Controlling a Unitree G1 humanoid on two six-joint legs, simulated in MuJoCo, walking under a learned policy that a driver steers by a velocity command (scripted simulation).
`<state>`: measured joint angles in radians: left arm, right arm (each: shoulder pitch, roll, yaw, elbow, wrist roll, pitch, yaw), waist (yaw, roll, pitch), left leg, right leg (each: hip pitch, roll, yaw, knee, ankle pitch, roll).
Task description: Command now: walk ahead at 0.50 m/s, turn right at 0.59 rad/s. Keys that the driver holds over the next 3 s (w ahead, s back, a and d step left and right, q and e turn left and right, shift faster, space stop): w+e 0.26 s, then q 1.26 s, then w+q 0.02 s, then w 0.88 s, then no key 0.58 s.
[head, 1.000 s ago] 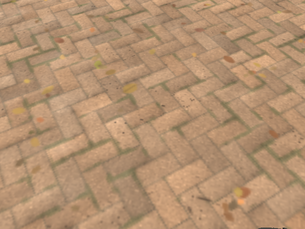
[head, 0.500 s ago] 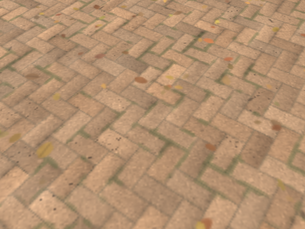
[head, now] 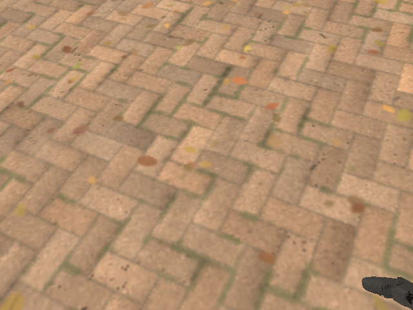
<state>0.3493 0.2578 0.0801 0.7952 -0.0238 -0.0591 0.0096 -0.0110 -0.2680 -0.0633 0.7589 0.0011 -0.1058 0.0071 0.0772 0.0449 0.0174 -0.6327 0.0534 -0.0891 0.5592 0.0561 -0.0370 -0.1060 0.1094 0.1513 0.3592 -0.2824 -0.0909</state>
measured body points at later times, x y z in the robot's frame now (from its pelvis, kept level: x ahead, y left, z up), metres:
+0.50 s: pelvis +0.25 +0.01 +0.00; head +0.29 +0.01 +0.45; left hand +0.51 +0.20 -0.08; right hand +0.20 -0.26 -0.13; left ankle +0.21 +0.14 -0.74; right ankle +0.35 -0.15 -0.72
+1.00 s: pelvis +0.31 +0.02 -0.02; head +0.33 +0.05 +0.43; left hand +0.44 +0.32 -0.13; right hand +0.46 -0.25 -0.10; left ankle +0.32 +0.11 -0.74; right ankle +0.34 -0.13 -0.71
